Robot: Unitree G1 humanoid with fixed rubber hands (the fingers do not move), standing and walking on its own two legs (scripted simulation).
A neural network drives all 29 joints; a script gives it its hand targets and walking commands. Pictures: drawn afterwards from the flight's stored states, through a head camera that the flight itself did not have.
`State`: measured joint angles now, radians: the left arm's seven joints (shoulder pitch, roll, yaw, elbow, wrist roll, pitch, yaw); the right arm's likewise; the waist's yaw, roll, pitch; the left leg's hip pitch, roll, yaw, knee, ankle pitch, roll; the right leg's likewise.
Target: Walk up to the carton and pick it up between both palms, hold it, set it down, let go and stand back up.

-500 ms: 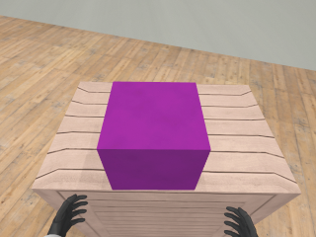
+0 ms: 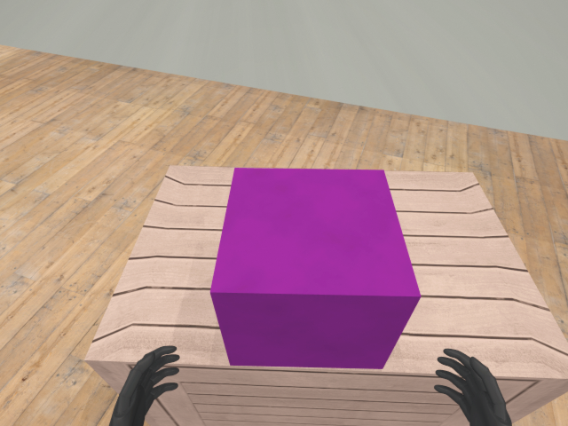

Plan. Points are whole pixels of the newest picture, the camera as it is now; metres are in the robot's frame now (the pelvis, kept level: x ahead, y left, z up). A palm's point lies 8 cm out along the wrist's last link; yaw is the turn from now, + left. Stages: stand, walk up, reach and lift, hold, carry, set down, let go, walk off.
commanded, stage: reach and lift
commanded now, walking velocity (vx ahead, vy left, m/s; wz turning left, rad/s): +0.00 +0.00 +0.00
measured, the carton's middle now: (307, 267) +0.38 +0.00 +0.02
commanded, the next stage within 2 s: none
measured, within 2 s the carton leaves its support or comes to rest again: neither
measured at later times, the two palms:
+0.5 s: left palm (141, 347) +0.23 +0.21 +0.05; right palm (490, 353) +0.23 -0.22 +0.04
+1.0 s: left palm (150, 269) +0.31 +0.21 +0.09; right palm (485, 279) +0.31 -0.23 +0.09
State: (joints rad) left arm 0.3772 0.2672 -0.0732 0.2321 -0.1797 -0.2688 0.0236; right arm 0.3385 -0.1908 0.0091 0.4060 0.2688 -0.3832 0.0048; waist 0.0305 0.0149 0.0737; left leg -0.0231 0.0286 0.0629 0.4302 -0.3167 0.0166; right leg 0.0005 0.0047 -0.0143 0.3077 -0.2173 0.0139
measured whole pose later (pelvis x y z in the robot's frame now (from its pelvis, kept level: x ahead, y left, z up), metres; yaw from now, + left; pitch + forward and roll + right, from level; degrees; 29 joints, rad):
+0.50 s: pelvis -0.04 -0.03 +0.00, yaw +0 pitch -3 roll +0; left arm -0.08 0.33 0.00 0.32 -0.31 0.09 0.00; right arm -0.02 -0.18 -0.03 0.26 0.24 0.08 -0.10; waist 0.04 -0.01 0.03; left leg -0.09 0.02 0.06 0.36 -0.21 0.00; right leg -0.13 0.00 -0.01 0.38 -0.19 -0.01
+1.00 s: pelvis -0.04 -0.02 +0.00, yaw +0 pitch +2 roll -1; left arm -0.37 0.37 0.09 0.27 -0.28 0.35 -0.02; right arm -0.35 -0.28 -0.02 0.31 0.34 0.22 -0.12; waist 0.00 -0.01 0.04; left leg -0.21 0.03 0.05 0.40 -0.22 0.00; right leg -0.22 0.01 -0.02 0.35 -0.16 0.00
